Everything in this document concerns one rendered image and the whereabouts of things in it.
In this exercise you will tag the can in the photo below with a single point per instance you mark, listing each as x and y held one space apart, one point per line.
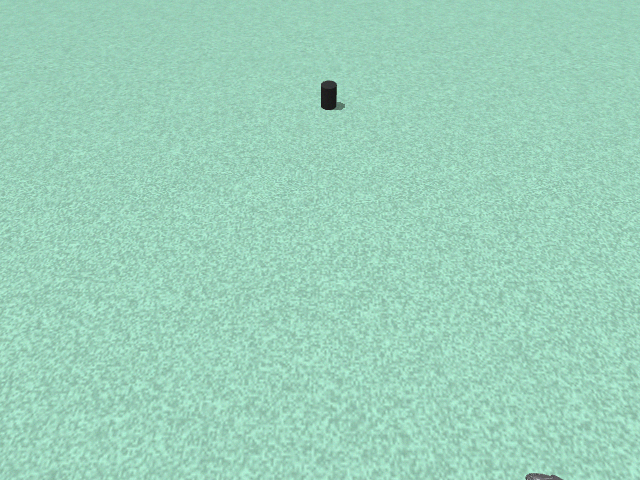
328 95

